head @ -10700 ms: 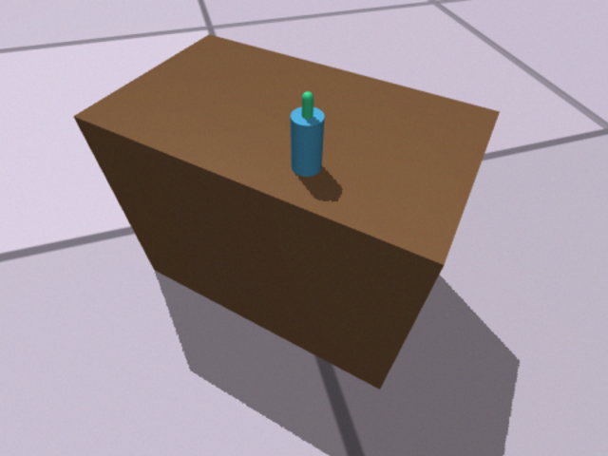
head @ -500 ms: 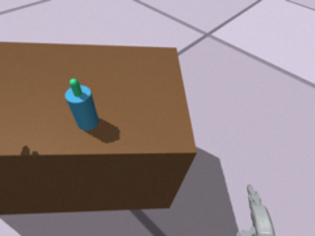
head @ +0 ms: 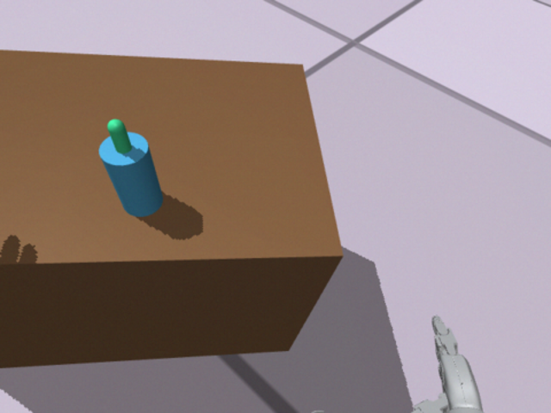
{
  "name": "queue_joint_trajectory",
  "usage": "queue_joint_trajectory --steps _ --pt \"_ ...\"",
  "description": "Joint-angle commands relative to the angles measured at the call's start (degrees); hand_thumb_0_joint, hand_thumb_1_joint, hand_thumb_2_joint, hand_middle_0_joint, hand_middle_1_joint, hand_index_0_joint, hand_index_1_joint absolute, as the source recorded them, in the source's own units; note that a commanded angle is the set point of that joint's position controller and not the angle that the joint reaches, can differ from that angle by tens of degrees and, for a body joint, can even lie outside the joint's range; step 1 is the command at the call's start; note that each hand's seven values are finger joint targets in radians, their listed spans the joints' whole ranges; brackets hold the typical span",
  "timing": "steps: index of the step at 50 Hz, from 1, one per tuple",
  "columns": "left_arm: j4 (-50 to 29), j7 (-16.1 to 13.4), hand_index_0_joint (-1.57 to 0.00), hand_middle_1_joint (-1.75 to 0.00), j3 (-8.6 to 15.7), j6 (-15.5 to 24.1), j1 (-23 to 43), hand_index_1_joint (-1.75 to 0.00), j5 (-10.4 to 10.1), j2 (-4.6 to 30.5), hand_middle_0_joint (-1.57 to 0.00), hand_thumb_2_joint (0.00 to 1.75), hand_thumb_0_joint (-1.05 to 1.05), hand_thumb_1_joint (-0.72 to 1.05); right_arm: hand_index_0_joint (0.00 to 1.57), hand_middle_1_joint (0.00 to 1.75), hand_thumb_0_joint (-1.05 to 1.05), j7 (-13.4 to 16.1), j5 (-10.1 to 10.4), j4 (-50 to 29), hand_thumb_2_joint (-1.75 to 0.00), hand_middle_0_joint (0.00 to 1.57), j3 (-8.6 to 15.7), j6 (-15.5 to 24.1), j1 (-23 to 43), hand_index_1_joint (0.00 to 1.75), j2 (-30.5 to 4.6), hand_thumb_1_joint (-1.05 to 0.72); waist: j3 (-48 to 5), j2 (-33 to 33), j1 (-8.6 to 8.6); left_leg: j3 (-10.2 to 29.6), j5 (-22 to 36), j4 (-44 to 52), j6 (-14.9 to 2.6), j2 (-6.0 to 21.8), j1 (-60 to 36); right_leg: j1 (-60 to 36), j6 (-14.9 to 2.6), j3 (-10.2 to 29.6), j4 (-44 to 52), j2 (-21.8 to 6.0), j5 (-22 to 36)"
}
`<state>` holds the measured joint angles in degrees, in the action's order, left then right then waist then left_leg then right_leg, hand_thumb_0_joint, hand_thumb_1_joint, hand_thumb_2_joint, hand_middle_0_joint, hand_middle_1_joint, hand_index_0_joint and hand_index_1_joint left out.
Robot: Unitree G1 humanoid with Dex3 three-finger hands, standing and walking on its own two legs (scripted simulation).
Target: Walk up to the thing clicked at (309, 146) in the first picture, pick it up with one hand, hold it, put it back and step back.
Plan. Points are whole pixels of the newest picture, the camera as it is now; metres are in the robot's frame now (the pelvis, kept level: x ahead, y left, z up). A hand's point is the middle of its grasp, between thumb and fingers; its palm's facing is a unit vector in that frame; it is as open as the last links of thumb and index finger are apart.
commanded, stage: go down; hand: left
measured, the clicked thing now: (130, 166) +0.48 +0.20 +0.05
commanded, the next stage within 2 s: approach in 0.52 s
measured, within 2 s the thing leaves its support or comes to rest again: neither
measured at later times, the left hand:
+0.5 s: hand out of the picture +0.39 +0.39 +0.14, palm faces +0.18 -0.98 +0.02, open 17.4 cm
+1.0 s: hand (21, 210) +0.39 +0.32 +0.06, palm faces +0.08 -0.99 +0.06, open 17.4 cm
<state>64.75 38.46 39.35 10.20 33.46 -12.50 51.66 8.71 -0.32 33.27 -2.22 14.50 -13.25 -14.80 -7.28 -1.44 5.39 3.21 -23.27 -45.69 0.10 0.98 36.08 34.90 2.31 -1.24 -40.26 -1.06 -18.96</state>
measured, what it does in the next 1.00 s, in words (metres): stands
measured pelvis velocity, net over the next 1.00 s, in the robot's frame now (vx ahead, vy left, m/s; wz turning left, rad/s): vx -0.01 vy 0.00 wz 0.00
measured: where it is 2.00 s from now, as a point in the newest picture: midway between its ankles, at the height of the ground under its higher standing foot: outside the picture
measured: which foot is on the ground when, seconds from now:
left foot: down 0.00-1.00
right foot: down 0.00-1.00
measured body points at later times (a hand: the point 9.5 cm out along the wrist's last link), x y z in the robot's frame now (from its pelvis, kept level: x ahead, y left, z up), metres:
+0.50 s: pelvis +0.01 +0.00 +0.00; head +0.07 +0.03 +0.44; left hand +0.37 +0.44 +0.14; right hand +0.16 -0.25 -0.06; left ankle -0.02 +0.12 -0.71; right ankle +0.00 -0.15 -0.71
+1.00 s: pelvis -0.01 +0.00 -0.02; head +0.07 +0.04 +0.42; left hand +0.38 +0.37 +0.06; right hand +0.15 -0.25 -0.06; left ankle -0.02 +0.12 -0.71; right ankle +0.00 -0.15 -0.71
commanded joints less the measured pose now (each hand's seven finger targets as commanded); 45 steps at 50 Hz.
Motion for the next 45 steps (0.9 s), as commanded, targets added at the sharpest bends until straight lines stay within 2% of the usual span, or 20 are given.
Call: queue_joint_trajectory --steps 1,8,10,11,12,16,17,19,20,22,24,26,30,33,35,36,37,41,44,45 --pt "-12.64 0.01 -0.03 -0.03 2.25 2.65 18.37 -0.04 -1.85 23.5 -0.04 0.07 0.0 -0.52 0.05 0.05 0.0 0.78 0.23 -8.02 -0.05 0.05 3.67 2.78 0.78 0.05 -9.51 0.56 -19.34 14.3 -1.17 -0.27 27.35 4.1 0.27 -0.49 -15.93 -3.96 -3.34 -1.77 1.95 1.42 15.85" --pt "-14.55 -1.5 -0.03 -0.03 4.03 1.76 20.01 -0.04 -0.97 25.82 -0.03 0.07 0.0 -0.5 0.05 0.05 0.0 0.79 0.01 -10.41 -0.05 0.05 6.27 3.0 0.81 0.05 -12.68 0.55 -20.76 14.89 -1.49 0.95 29.44 3.87 1.04 0.68 -17.55 -3.08 -3.59 -2.43 1.02 2.1 14.3" --pt "-13.7 -1.38 -0.03 -0.03 3.4 1.31 18.91 -0.04 -1.13 24.1 -0.04 0.07 0.0 -0.5 0.05 0.05 0.0 0.34 0.16 -10.44 -0.05 0.05 5.11 2.85 -0.85 0.05 -11.25 0.55 -20.82 14.7 -1.54 1.21 32.29 3.61 1.14 1.06 -18.02 -2.57 -3.61 -2.64 0.72 2.27 14.66" --pt "-12.84 -0.92 -0.03 -0.03 0.87 1.02 18.6 -0.04 -1.22 21.18 -0.04 0.07 0.0 -0.5 0.05 0.05 0.0 0.09 0.32 -7.97 -0.05 0.05 4.05 2.53 -1.1 0.05 -9.2 0.55 -19.02 15.0 -1.87 0.79 31.35 3.44 1.01 0.65 -16.83 -2.08 -3.65 -2.46 0.9 2.24 14.46" --pt "-13.01 -1.19 -0.03 -0.03 3.37 0.96 17.56 -0.04 -1.08 24.11 -0.04 0.07 0.0 -0.5 0.05 0.05 0.0 0.21 0.25 -10.1 -0.05 0.05 5.11 2.72 -1.13 0.05 -10.89 0.55 -19.37 13.63 -2.01 0.64 31.06 3.32 0.87 0.59 -16.15 -2.94 -3.54 -2.3 0.78 2.15 14.86" --pt "-13.06 -0.53 -0.03 -0.03 2.15 0.11 16.4 -0.04 -1.62 21.96 -0.03 0.07 0.0 -0.51 0.05 0.05 0.0 -0.28 0.4 -10.78 -0.05 0.05 2.91 2.46 -1.37 0.05 -8.79 0.55 -20.19 14.02 -2.8 0.31 33.43 2.82 0.66 0.4 -15.62 -4.42 -3.49 -2.17 0.41 2.01 17.03" --pt "-13.3 -0.53 -0.03 -0.04 1.31 -0.01 17.25 -0.05 -1.94 20.64 -0.03 0.08 0.0 -0.51 0.05 0.05 0.0 -0.24 0.39 -11.93 -0.05 0.05 2.99 2.52 -1.2 0.05 -8.81 0.55 -21.23 13.17 -2.13 0.04 33.75 2.22 0.44 0.15 -15.98 -4.78 -3.36 -1.98 0.34 1.96 18.19" --pt "-15.35 -0.9 -0.03 -0.04 4.02 -0.15 17.38 -0.05 -1.56 24.29 -0.03 0.08 0.0 -0.5 0.05 0.05 0.0 -0.12 0.31 -12.55 -0.05 0.05 3.1 2.36 -1.71 0.05 -9.44 0.55 -22.83 12.96 -3.05 0.07 34.55 2.14 0.45 0.01 -15.97 -6.38 -3.34 -1.9 0.32 1.76 19.42" --pt "-16.07 -0.81 -0.03 -0.04 2.73 -0.26 18.01 -0.05 -1.39 23.05 -0.03 0.08 0.0 -0.52 0.05 0.05 0.0 -0.06 0.34 -13.47 -0.05 0.05 3.4 2.29 -0.76 0.05 -9.56 0.55 -22.46 13.41 -2.7 -0.05 33.54 2.19 0.48 -0.07 -16.42 -5.82 -3.27 -1.85 0.5 1.76 18.67" --pt "-17.04 -1.48 -0.03 -0.04 4.6 -0.45 17.81 -0.04 -1.1 25.02 -0.03 0.07 0.0 -0.51 0.05 0.05 0.0 0.12 0.28 -13.02 -0.05 0.05 4.48 2.11 -2.26 0.05 -10.75 0.54 -22.35 13.69 -2.99 0.36 34.46 2.55 0.73 0.22 -17.2 -5.81 -3.38 -2.07 0.36 1.86 18.42" --pt "-17.25 -1.33 -0.03 -0.05 4.75 -0.43 16.23 -0.06 -1.45 24.05 -0.03 0.08 0.0 -0.52 0.05 0.05 0.0 0.02 0.32 -12.94 -0.05 0.05 3.76 2.12 -2.38 0.05 -9.86 0.54 -21.73 13.8 -3.11 0.0 35.47 2.09 0.54 -0.03 -17.46 -5.6 -3.18 -1.9 0.45 1.74 19.21" --pt "-17.78 -1.6 -0.02 -0.05 4.01 -0.75 15.62 -0.06 -1.22 22.98 -0.03 0.09 0.0 -0.52 0.05 0.05 0.0 0.3 0.29 -12.42 -0.05 0.05 5.52 2.03 -4.04 0.05 -11.25 0.54 -21.03 13.2 -2.34 -0.11 36.08 2.08 0.4 -0.11 -17.47 -5.49 -3.18 -1.79 0.28 1.73 20.42" --pt "-16.16 -1.16 -0.03 -0.05 1.29 -0.97 14.41 -0.06 -1.42 19.04 -0.04 0.07 0.0 -0.54 0.05 0.05 0.0 -0.02 0.58 -11.96 -0.05 0.05 3.65 1.94 -3.42 0.05 -8.72 0.54 -17.17 11.79 -2.01 -0.55 31.69 2.67 -0.15 -0.72 -14.63 -4.81 -3.07 -1.66 0.57 1.6 18.89" --pt "-14.37 -0.9 -0.05 -0.07 4.42 -0.17 14.5 -0.09 -1.59 22.93 -0.07 0.08 0.0 -0.49 0.05 0.05 0.0 0.06 0.41 -12.9 -0.05 0.05 3.99 2.12 -2.87 0.05 -9.46 0.55 -16.52 10.51 -1.81 -0.71 25.52 3.04 -0.35 -0.95 -12.43 -4.68 -2.93 -1.67 0.58 1.5 15.52" --pt "-14.28 -0.56 -0.05 -0.07 1.23 0.5 16.59 -0.1 -1.97 18.65 -0.07 0.09 0.0 -0.49 0.05 0.05 0.0 -0.36 0.49 -11.98 -0.05 0.05 1.95 2.14 -2.42 0.05 -6.98 0.55 -14.21 11.53 -1.42 -0.46 21.37 3.73 -0.09 -0.7 -11.31 -2.03 -3.29 -1.84 0.01 1.64 11.77" --pt "-14.76 -0.58 -0.05 -0.07 -1.28 0.97 17.99 -0.1 -1.87 16.2 -0.07 0.09 0.0 -0.5 0.05 0.05 0.0 -0.28 0.35 -11.89 -0.05 0.05 3.04 2.25 -1.64 0.05 -7.95 0.56 -14.74 11.81 -0.84 -0.67 19.65 3.44 -0.19 -0.9 -11.08 -0.94 -3.29 -1.78 -0.14 1.66 10.97" --pt "-12.2 -0.85 -0.05 -0.07 -0.4 0.99 16.77 -0.09 -1.84 16.21 -0.07 0.09 0.0 -0.5 0.05 0.05 0.0 -0.24 0.27 -13.44 -0.05 0.05 2.31 2.44 -1.58 0.05 -7.86 0.56 -14.12 9.85 -0.5 -0.36 18.29 3.33 -0.33 -0.72 -10.25 -0.43 -3.21 -1.95 -0.26 1.74 9.84" --pt "-12.02 -1.18 -0.05 -0.06 -5.24 2.9 19.33 -0.08 -2.78 9.07 -0.07 0.08 0.0 -0.52 0.05 0.05 0.0 -0.37 0.16 -14.45 -0.04 0.05 2.47 2.92 -0.72 0.05 -8.12 0.58 -15.05 10.37 1.26 -0.17 15.6 1.75 -0.16 -0.46 -9.77 2.79 -3.12 -2.05 -2.05 1.65 8.54" --pt "-19.65 -2.52 -0.06 -0.06 -5.36 5.21 25.41 -0.07 -3.12 9.35 -0.07 0.07 0.0 -0.56 0.05 0.05 0.0 -0.63 -0.12 -15.98 -0.04 0.05 4.23 2.7 -2.25 0.05 -10.04 0.57 -21.84 14.5 1.88 0.32 17.41 -0.29 0.39 -0.02 -13.39 5.35 -3.25 -2.16 -4.1 1.55 8.82" --pt "-14.84 -3.36 -0.06 -0.06 -6.53 5.01 22.98 -0.07 -2.61 6.92 -0.07 0.07 0.0 -0.53 0.05 0.05 0.0 -0.68 -0.18 -18.04 -0.04 0.05 4.71 2.59 -2.52 0.05 -10.61 0.58 -20.1 11.43 3.0 0.5 15.97 -0.84 0.23 0.1 -12.11 6.34 -3.22 -2.24 -4.11 1.62 7.83"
